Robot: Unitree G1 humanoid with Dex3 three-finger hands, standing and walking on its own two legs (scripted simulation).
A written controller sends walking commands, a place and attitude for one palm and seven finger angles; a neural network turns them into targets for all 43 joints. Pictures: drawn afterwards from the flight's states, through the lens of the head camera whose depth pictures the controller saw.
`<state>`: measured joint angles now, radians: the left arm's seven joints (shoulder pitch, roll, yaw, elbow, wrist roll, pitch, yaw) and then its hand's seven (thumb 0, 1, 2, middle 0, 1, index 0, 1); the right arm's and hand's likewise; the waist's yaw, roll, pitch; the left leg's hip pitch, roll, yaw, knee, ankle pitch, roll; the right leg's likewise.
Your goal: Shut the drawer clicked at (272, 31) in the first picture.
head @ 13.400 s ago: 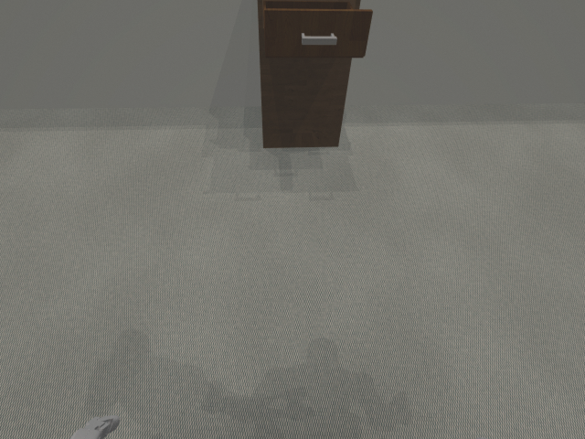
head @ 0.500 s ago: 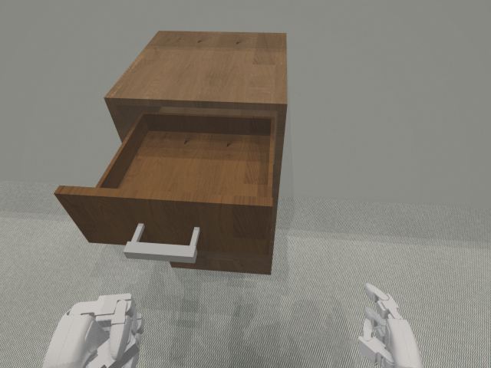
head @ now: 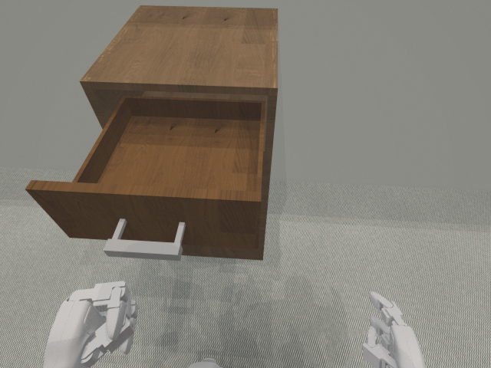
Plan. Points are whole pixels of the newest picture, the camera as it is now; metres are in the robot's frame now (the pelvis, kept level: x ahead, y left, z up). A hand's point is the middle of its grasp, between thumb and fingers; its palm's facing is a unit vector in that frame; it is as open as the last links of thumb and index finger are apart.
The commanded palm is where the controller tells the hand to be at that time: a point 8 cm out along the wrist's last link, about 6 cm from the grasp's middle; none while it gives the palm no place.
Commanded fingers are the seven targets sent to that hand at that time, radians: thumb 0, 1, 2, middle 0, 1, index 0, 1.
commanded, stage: bring the fist close to the handle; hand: left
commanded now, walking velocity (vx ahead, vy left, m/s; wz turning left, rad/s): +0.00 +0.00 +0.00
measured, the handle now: (147, 238) +0.33 +0.20 +0.01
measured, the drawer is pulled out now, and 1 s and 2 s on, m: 0.29 0.29 0.22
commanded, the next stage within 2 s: push the drawer shut in 0.94 s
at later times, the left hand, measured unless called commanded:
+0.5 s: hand (152, 314) +0.20 +0.15 +0.02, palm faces -0.04 -1.00 -0.03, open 3.3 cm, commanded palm +0.18 +0.22 +0.02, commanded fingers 0.00 0.90 0.90 -1.40 -1.60 -1.40 -1.60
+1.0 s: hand (150, 311) +0.21 +0.16 +0.01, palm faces +0.00 -1.00 -0.05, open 3.3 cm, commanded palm +0.18 +0.21 +0.02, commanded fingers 0.00 0.90 0.90 -1.40 -1.60 -1.40 -1.60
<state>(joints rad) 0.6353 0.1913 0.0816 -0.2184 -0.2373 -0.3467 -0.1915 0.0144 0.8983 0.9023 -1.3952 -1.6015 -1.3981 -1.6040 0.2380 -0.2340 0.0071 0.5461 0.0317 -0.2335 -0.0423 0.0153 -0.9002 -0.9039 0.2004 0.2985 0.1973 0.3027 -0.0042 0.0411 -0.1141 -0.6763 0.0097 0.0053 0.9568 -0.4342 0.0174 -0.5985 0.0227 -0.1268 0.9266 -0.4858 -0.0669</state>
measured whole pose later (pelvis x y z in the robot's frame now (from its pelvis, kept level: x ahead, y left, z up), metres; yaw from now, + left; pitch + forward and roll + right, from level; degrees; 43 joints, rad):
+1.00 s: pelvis -0.01 +0.01 -0.04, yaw -1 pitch +16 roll -2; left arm 0.48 0.19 0.01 -0.13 -0.16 -0.41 -0.06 0.02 0.90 0.90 -1.40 -1.60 -1.40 -1.60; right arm 0.23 -0.24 0.02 0.47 0.01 -0.12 -0.02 0.01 -0.90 -0.90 0.20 0.30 0.20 0.30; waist -0.02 0.03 -0.16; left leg -0.95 0.02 0.01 1.18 -0.51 0.04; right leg -0.86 0.02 -0.12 1.14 -0.55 -0.06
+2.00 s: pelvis -0.02 +0.02 -0.03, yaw -1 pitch +16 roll -3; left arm -0.06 0.21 0.07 0.29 -0.17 -0.34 -0.08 -0.05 0.87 0.93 -1.40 -1.60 -1.40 -1.60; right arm 0.23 -0.25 0.05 0.56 0.01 -0.09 -0.02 0.01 -0.90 -0.90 0.20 0.30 0.20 0.30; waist -0.04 0.04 -0.14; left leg -0.93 0.01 0.02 1.12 -0.47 0.05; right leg -0.85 0.01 -0.12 1.08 -0.51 -0.04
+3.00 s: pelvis -0.02 +0.02 -0.03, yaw -2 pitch +20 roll -2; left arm -0.61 0.30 0.24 0.89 -0.12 -0.46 -0.08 -0.03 0.86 0.93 -1.40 -1.60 -1.40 -1.60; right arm 0.30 -0.26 0.03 0.64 -0.01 -0.01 0.00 0.01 -0.90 -0.90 0.20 0.30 0.20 0.30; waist -0.11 0.03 -0.13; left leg -1.02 0.02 0.03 1.13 -0.46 0.05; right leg -0.95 0.02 -0.10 1.10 -0.50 -0.05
